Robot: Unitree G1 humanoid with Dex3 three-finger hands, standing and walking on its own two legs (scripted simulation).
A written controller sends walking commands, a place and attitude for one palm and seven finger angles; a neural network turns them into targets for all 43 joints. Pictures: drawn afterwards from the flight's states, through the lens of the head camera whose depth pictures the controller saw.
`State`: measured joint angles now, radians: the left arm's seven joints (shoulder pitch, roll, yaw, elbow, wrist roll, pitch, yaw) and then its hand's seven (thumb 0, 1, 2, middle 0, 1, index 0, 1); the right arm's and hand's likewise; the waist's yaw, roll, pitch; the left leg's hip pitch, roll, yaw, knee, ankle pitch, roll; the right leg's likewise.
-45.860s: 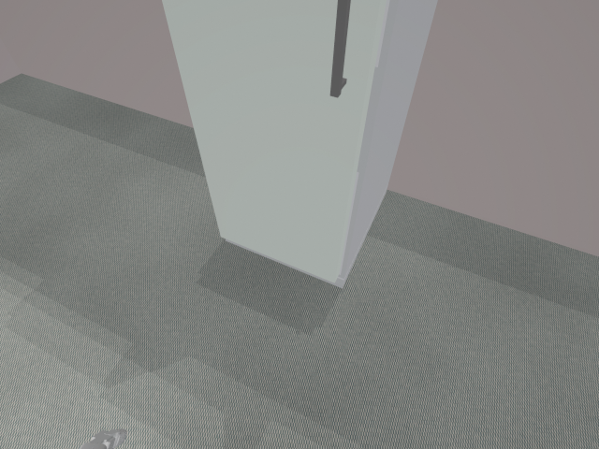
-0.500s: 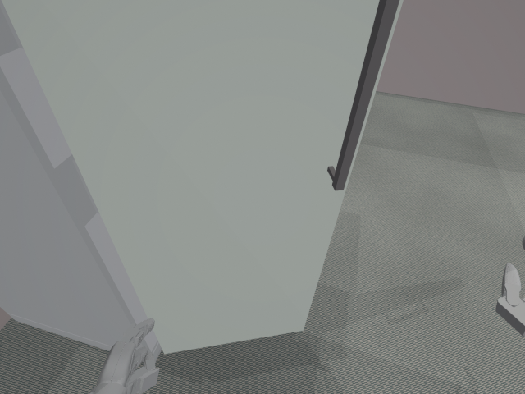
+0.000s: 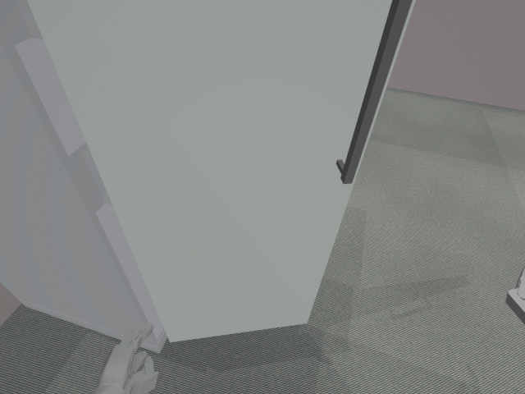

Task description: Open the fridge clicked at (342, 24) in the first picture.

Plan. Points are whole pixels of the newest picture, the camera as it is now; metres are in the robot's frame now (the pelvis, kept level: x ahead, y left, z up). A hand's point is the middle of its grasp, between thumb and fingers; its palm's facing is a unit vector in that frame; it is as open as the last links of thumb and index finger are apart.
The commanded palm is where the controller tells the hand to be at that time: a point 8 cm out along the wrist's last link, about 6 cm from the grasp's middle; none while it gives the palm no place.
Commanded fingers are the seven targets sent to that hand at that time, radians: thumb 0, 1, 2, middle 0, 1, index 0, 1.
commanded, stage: step back with the hand held close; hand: right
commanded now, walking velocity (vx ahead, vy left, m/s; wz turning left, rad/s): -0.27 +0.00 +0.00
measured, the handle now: (369, 82) +0.49 -0.16 +0.27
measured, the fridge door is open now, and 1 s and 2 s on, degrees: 65 65 65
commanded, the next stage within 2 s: stop stepping back and stand still in 1.44 s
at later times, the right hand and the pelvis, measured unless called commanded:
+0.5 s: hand out of the picture +0.15 -0.30 +0.15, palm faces +0.43 +0.77 -0.47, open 7.4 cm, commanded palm +0.09 -0.33 +0.17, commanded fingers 0.00 -0.90 -0.90 0.20 0.30 0.20 0.30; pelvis -0.05 -0.03 -0.02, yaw +1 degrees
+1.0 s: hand out of the picture +0.10 -0.29 +0.15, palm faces +0.42 +0.78 -0.47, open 7.4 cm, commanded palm +0.04 -0.33 +0.17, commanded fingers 0.00 -0.90 -0.90 0.20 0.30 0.20 0.30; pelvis -0.10 -0.03 -0.02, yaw -1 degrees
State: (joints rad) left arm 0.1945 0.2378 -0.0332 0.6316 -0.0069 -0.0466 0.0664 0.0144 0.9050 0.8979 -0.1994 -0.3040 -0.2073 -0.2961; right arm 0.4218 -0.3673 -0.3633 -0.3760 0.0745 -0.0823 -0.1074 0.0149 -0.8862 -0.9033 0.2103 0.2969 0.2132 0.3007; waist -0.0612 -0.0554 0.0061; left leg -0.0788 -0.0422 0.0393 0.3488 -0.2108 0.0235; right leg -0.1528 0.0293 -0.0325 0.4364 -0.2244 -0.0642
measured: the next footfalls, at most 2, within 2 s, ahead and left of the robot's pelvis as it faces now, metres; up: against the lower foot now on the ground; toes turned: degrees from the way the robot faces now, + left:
right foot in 1.18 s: -0.02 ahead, -0.11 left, +0.00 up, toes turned -1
left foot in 1.54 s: -0.26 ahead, +0.10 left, +0.00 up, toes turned +2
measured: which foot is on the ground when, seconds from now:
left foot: down 0.00-1.00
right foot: down 0.00-1.00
